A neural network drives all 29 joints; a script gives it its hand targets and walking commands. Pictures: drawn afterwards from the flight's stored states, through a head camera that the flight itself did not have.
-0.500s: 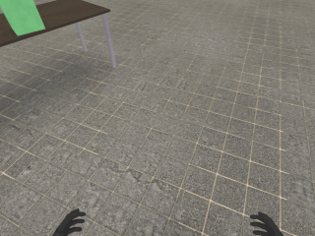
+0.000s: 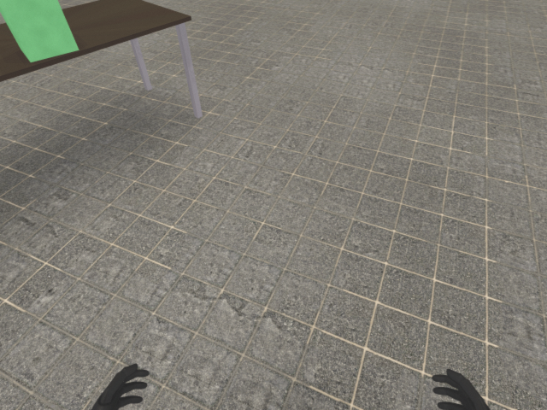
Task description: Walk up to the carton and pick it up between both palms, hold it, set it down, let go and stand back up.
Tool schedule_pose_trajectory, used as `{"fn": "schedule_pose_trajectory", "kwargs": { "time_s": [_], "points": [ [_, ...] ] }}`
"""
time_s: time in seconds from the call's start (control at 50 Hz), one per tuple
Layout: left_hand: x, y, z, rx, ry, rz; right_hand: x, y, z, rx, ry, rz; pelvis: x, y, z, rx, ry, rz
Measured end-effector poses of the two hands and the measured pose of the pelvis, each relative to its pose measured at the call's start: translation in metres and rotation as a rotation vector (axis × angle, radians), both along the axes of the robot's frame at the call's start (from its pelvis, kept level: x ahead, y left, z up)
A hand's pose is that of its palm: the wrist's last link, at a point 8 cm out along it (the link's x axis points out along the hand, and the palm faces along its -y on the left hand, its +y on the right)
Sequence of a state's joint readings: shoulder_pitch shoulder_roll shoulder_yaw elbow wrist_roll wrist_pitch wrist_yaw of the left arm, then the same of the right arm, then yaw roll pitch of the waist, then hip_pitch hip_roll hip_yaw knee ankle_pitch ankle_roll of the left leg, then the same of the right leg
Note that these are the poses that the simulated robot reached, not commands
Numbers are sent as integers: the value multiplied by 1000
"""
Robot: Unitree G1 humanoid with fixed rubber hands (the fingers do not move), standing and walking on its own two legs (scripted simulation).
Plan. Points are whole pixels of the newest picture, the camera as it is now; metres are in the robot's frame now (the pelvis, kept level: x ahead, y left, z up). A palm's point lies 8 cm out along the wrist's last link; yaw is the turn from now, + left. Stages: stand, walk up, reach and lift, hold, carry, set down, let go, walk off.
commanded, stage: stand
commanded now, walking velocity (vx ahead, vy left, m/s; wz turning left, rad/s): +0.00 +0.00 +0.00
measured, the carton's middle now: (35, 20) +1.64 +1.12 +0.01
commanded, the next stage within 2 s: walk up in 0.48 s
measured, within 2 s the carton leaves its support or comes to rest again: neither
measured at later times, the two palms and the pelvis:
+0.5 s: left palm out of the picture +0.15 +0.29 -0.06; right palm out of the picture +0.15 -0.28 -0.06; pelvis +0.00 +0.00 +0.00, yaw +0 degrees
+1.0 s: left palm out of the picture +0.12 +0.46 -0.03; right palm (448, 355) +0.24 -0.23 -0.04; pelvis +0.05 +0.09 +0.01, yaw +6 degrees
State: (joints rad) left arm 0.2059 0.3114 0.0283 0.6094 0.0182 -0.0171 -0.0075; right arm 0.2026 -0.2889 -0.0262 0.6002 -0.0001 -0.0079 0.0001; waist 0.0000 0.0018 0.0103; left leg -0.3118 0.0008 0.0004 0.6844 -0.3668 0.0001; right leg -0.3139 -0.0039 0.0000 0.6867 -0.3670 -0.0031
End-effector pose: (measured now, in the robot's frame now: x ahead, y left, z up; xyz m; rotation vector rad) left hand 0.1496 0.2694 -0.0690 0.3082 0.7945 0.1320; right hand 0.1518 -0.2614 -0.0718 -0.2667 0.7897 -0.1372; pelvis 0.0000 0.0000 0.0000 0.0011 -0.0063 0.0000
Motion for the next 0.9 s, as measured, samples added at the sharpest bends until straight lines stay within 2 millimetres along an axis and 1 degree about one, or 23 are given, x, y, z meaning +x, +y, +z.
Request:
{"fn": "schedule_pose_trajectory", "kwargs": {
  "time_s": [0.22,0.48,0.7,0.72,0.76,0.8,0.84,0.9],
  "points": [
    [-1,-2,-1,-7,5,2,0,1,-1,1,5,4,0,0,0,0,0,0],
    [-3,16,5,47,-2,-11,1,-17,9,-50,-31,12,-2,0,0,0,-3,0],
    [-8,20,6,53,2,-12,-1,-19,10,-53,-28,19,-4,0,0,-1,-6,2],
    [-10,24,8,56,-9,-12,-1,-20,11,-50,-15,31,-2,1,0,-1,-7,9],
    [-17,39,14,79,-24,11,4,-22,15,-61,17,64,1,4,2,12,-5,35],
    [-28,61,23,112,-16,48,16,-24,22,-76,31,96,6,11,7,30,-3,60],
    [-39,84,34,152,8,74,30,-24,29,-89,32,122,12,23,11,40,1,73],
    [-48,123,46,208,45,109,51,-15,34,-104,39,145,25,44,13,39,7,83]
  ]
}}
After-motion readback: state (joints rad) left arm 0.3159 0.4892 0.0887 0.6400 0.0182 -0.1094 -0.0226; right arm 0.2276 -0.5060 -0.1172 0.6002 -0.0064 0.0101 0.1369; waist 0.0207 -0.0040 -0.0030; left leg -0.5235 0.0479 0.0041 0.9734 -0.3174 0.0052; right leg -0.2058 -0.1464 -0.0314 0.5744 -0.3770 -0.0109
